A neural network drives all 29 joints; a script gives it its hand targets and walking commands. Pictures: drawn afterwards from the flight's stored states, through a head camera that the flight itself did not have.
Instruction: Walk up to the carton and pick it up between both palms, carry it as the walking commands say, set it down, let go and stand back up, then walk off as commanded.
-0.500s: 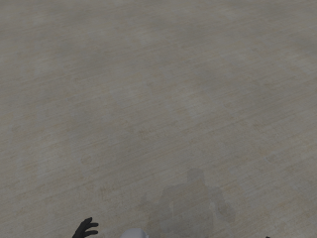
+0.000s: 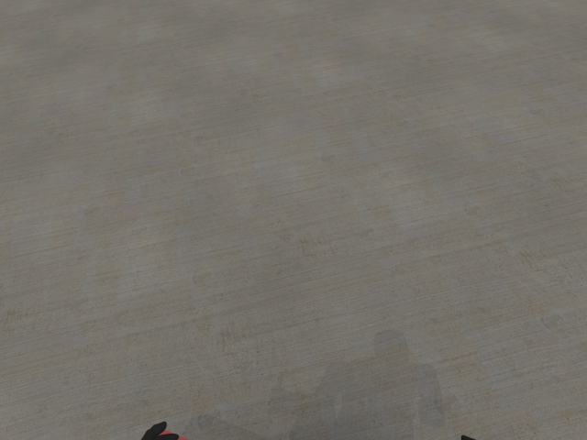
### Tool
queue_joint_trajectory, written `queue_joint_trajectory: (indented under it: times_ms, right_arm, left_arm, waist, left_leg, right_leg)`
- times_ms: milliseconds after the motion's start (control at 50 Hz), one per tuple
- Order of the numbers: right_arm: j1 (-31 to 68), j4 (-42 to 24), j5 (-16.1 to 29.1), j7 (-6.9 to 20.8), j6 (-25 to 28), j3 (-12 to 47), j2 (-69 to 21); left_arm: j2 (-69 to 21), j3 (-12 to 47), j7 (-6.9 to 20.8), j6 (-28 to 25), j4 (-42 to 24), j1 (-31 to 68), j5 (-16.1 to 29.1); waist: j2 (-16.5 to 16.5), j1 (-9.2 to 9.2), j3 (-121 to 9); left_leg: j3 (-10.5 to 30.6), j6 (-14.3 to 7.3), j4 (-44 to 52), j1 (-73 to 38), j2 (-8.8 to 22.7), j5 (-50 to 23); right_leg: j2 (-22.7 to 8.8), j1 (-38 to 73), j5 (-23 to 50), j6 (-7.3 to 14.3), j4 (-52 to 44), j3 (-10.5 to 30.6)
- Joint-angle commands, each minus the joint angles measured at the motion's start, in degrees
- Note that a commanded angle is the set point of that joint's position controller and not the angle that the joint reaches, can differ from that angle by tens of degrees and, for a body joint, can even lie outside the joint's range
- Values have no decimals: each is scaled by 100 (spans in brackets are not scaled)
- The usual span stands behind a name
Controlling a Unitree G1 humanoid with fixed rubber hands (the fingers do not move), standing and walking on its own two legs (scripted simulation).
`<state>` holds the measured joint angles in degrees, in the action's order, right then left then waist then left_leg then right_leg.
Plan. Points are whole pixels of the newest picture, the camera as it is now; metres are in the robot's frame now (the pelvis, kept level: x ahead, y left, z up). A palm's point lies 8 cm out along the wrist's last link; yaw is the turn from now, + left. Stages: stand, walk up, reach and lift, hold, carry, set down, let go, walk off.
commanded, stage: stand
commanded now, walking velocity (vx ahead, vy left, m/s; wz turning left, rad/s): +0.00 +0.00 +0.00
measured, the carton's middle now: out of the picture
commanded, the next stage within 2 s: none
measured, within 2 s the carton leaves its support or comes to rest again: neither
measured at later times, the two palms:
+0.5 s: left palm out of the picture +0.01 +0.25 -0.13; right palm out of the picture +0.01 -0.22 -0.13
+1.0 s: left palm out of the picture -0.03 +0.23 -0.13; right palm out of the picture -0.01 -0.18 -0.13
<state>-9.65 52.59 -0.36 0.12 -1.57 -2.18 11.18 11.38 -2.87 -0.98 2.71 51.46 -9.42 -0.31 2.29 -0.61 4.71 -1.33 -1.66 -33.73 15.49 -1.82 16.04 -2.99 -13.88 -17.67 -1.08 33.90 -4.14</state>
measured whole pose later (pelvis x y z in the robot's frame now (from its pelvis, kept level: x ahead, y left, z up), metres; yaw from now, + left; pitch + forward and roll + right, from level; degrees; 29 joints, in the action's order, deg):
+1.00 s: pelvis -0.01 +0.02 +0.02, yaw +1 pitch -3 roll +0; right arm -15.8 66.1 -0.4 -1.8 0.5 -1.5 6.8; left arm 5.8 -0.9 -2.0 0.2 65.2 -17.3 -0.9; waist 0.0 0.2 1.5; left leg -1.6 -2.2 -23.4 8.8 -1.8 12.1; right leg -4.4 -9.4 -11.6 -2.3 23.8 -4.3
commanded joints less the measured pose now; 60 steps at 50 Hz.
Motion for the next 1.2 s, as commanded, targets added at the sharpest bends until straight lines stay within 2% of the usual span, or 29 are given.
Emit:
queue_joint_trajectory:
  times_ms: [0, 20, 60, 80, 100, 140, 160, 180, 240, 260, 300, 320, 360, 440, 480, 580, 620, 640, 680, 760, 880, 920, 960, 1000, 1040, 1080, 1120, 1160, 1180]
  right_arm:
    - [-50, -278, -20, -5, 20, -107, 612]
    - [-125, -212, -1, 54, 14, -151, 643]
    - [-248, -12, -53, 120, 38, -134, 446]
    - [-276, 51, -65, 91, 71, -158, 548]
    - [-260, 113, -76, 74, 107, -146, 515]
    - [-196, 156, -127, -6, 164, -128, 631]
    - [-217, 247, -30, -3, 168, -180, 717]
    - [-241, 347, -2, -8, 141, -165, 569]
    - [-448, 553, -14, -100, 153, -90, 355]
    - [-521, 583, -25, -117, 174, -132, 542]
    - [-542, 687, -25, -145, 199, -108, 459]
    - [-505, 667, -3, -139, 214, -126, 583]
    - [-465, 739, 9, -150, 229, -92, 464]
    - [-495, 837, -5, -148, 238, -96, 499]
    - [-599, 886, -18, -170, 224, -103, 479]
    - [-668, 1012, 4, -192, 210, -84, 405]
    - [-802, 1079, -17, -171, 237, -69, 300]
    - [-801, 1079, -9, -182, 238, -44, 241]
    - [-789, 1122, -4, -189, 278, -16, 127]
    - [-861, 1207, 8, -213, 265, -36, 140]
    - [-937, 1242, 3, -216, 251, -23, 184]
    - [-926, 1222, 6, -212, 252, 10, 92]
    - [-971, 1261, -16, -216, 254, 16, 59]
    - [-989, 1287, -8, -216, 260, 37, 25]
    - [-1109, 1294, 8, -235, 252, 39, -19]
    - [-920, 1213, -17, -220, 279, 34, 38]
    - [-1015, 1262, -2, -212, 278, 36, -5]
    - [-1007, 1233, 8, -220, 283, 54, 25]
    - [-1069, 1254, 9, -228, 281, 34, 17]
  left_arm:
    - [1111, -174, 63, -262, -325, 285, -140]
    - [717, -64, 85, -292, -372, 289, -121]
    - [854, -96, 28, -322, -292, 240, -53]
    - [775, -85, 4, -331, -267, 242, -47]
    - [776, -108, 14, -329, -228, 91, -1]
    - [721, -120, 18, -325, -167, -209, 9]
    - [589, -84, 24, -327, -103, -217, 36]
    - [683, -83, 3, -290, -79, -121, 37]
    - [694, -135, -3, -250, 62, -57, -24]
    - [549, -103, -7, -251, 102, -189, -33]
    - [453, -79, -11, -262, 248, -418, -28]
    - [394, -70, -16, -277, 316, -433, -38]
    - [478, -101, 4, -283, 392, -485, -37]
    - [259, -48, -2, -269, 626, -618, -73]
    - [309, -43, -26, -265, 737, -728, -58]
    - [221, 5, -60, -283, 851, -786, -71]
    - [141, 35, -48, -278, 951, -934, -69]
    - [131, 29, -55, -292, 976, -960, -56]
    - [99, 48, -67, -311, 1055, -982, -49]
    - [80, 63, -103, -324, 1124, -1131, -69]
    - [-61, 123, -130, -297, 1245, -1171, -63]
    - [-59, 123, -112, -274, 1275, -1203, -53]
    - [-70, 116, -125, -270, 1314, -1219, -58]
    - [-49, 119, -141, -267, 1351, -1331, -66]
    - [-150, 164, -140, -278, 1321, -1170, -68]
    - [6, 130, -138, -300, 1312, -1200, -72]
    - [43, 112, -119, -304, 1288, -1153, -54]
    - [-143, 160, -133, -289, 1357, -1255, -49]
    - [-117, 176, -126, -297, 1370, -1236, -54]
  waist:
    - [-1906, 48, -131]
    - [-1558, -48, -81]
    - [-1513, -88, -331]
    - [-1180, -133, -406]
    - [-1139, -27, -598]
    - [-794, 174, -640]
    - [-455, 174, -597]
    - [-303, 93, -241]
    - [-284, 22, -88]
    - [-26, 38, -49]
    - [112, 124, -120]
    - [192, 73, -147]
    - [143, 176, -81]
    - [73, 131, 44]
    - [-150, 109, 54]
    - [-143, 54, 190]
    - [-374, 63, 82]
    - [-242, 59, 30]
    - [-390, 57, -17]
    - [-201, 101, 60]
    - [-316, 85, 114]
    - [-106, 73, 121]
    - [-262, 110, 170]
    - [-245, 150, 174]
    - [-224, 50, 231]
    - [-272, 128, 107]
    - [-131, 113, 61]
    - [-333, 113, 233]
    - [-303, 86, 158]
  left_leg:
    - [266, 43, -504, -162, 200, 893]
    - [294, -5, -303, -270, 159, 778]
    - [143, 83, 413, -433, 219, -25]
    - [183, 105, 882, -558, 280, -565]
    - [273, 105, 954, -735, 338, -909]
    - [353, 160, 1070, -971, 563, -1439]
    - [410, 151, 1134, -815, 518, -901]
    - [495, 155, 1299, -507, 523, -467]
    - [501, 71, 1465, -479, 553, -522]
    - [584, 87, 1559, -390, 597, -445]
    - [702, 60, 1741, -283, 671, -216]
    - [726, 49, 1826, -154, 695, 3]
    - [814, 13, 1975, -33, 761, 141]
    - [820, -2, 2022, -97, 728, 315]
    - [824, -47, 2004, -169, 710, 214]
    - [774, -90, 1968, -209, 689, 120]
    - [768, -116, 1922, -269, 703, 138]
    - [759, -130, 1915, -310, 684, 155]
    - [707, -114, 1922, -366, 675, -147]
    - [680, -108, 1897, -307, 656, -243]
    - [609, -98, 1784, -300, 617, -357]
    - [634, -94, 1792, -229, 624, -306]
    - [663, -96, 1873, -192, 641, -273]
    - [608, -66, 1811, -280, 602, -376]
    - [613, -87, 1809, -238, 599, -374]
    - [614, -107, 1815, -323, 611, -436]
    - [603, -106, 1779, -297, 615, -429]
    - [561, -96, 1737, -286, 592, -570]
    - [528, -98, 1702, -337, 574, -652]
  right_leg:
    - [-1655, -509, 1030, 890, -2068, 1618]
    - [-1483, -545, 1274, 771, -2141, 1399]
    - [-1122, -85, 1363, 488, -1773, 794]
    - [-1049, 158, 1759, 409, -1573, 778]
    - [-918, 261, 1780, 286, -1478, 698]
    - [-819, 217, 1464, 198, -1349, 647]
    - [-649, 59, 489, 129, -1680, 589]
    - [-603, -14, -88, 72, -1777, 536]
    - [-564, -37, -99, 138, -1752, 550]
    - [-487, 73, 126, 121, -1698, 473]
    - [-408, 288, 448, 94, -1537, 339]
    - [-364, 404, 548, 70, -1500, 265]
    - [-389, 486, 674, 88, -1490, 295]
    - [-332, 342, 547, 28, -1510, 191]
    - [-329, 317, 579, 18, -1533, 199]
    - [-358, 196, 596, 11, -1602, 234]
    - [-348, 232, 595, -6, -1615, 256]
    - [-349, 206, 592, -16, -1609, 237]
    - [-378, 288, 696, -18, -1543, 240]
    - [-395, 267, 719, 0, -1518, 267]
    - [-402, 253, 792, 10, -1527, 289]
    - [-385, 273, 822, -15, -1507, 264]
    - [-373, 317, 856, -37, -1443, 232]
    - [-379, 226, 759, -16, -1435, 233]
    - [-396, 238, 800, 16, -1431, 256]
    - [-380, 230, 821, 5, -1379, 207]
    - [-399, 344, 895, 18, -1435, 243]
    - [-383, 244, 929, -29, -1452, 260]
    - [-405, 264, 948, -14, -1442, 279]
